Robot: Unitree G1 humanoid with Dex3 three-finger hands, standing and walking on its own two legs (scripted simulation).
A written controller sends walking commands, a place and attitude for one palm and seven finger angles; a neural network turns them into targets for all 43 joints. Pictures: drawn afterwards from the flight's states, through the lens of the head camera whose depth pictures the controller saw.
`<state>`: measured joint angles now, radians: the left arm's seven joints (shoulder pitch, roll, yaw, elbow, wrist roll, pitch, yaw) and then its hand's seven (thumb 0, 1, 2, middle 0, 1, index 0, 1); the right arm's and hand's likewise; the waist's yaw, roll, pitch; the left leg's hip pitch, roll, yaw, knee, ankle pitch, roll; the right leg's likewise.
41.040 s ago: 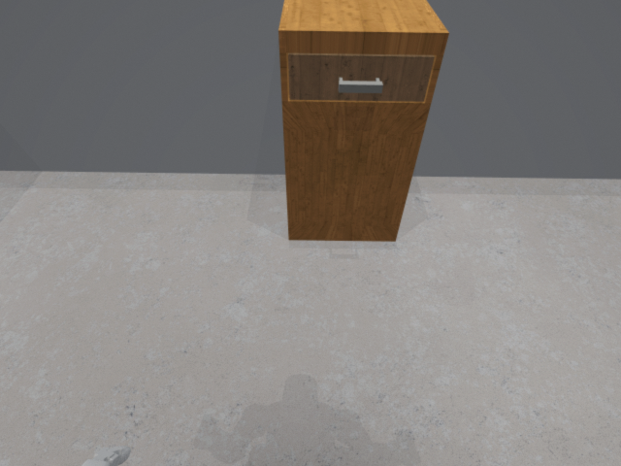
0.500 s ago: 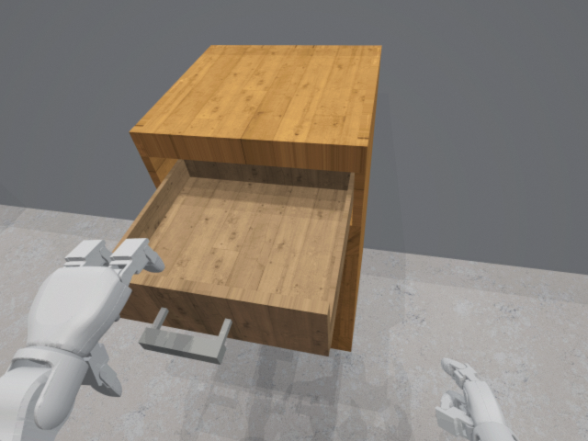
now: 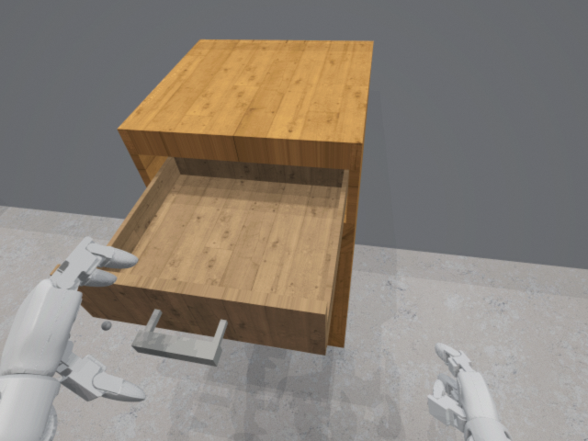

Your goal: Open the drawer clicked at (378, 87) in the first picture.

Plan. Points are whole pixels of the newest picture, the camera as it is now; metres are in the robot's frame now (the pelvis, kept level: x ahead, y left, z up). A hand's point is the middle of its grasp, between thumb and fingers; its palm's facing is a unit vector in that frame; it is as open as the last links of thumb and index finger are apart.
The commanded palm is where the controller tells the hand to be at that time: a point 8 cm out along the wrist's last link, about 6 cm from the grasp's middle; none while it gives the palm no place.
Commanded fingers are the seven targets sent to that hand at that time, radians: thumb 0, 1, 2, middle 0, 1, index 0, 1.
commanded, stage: draw the hand back to the body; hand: left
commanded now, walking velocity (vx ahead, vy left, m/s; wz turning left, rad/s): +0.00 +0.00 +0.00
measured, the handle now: (183, 334) +0.26 +0.22 -0.03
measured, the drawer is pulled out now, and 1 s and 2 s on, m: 0.30 0.30 0.30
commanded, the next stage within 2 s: step back with the hand held close in 0.90 s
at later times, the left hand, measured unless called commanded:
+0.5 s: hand (112, 298) +0.21 +0.22 +0.16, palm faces +0.36 -0.83 -0.43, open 10.4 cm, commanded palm +0.16 +0.27 +0.18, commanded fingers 0.00 0.58 0.76 -0.22 -0.50 -0.22 -0.50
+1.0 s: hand (100, 307) +0.20 +0.23 +0.16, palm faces +0.41 -0.81 -0.42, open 7.5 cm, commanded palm +0.15 +0.27 +0.18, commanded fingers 0.00 0.90 0.90 -0.20 -0.30 -0.20 -0.30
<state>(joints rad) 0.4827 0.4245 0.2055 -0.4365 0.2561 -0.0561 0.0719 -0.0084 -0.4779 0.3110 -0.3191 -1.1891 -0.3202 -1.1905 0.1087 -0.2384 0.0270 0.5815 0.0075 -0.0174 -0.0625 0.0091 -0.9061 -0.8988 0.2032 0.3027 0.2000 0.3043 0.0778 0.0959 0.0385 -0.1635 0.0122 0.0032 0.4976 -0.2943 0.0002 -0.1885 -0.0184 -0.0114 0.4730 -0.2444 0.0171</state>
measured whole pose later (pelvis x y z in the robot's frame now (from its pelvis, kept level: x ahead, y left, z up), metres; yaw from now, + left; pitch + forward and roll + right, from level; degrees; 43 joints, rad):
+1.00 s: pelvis +0.02 -0.01 +0.00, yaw +1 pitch -2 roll -1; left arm 0.55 0.32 0.28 -0.50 -0.04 -0.08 0.11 0.01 0.87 0.89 -0.22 -0.32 -0.21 -0.32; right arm 0.17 -0.21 0.02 0.64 0.00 -0.14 -0.08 0.01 -0.90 -0.90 0.20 0.30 0.20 0.30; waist 0.07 0.08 0.00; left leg -0.12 0.02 -0.01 0.45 -0.30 -0.01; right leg -0.14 -0.01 -0.03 0.44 -0.26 0.01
